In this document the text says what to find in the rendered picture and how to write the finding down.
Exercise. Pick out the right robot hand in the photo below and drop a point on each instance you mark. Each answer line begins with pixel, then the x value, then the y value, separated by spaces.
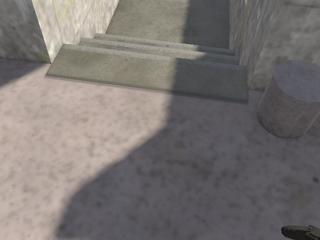
pixel 301 232

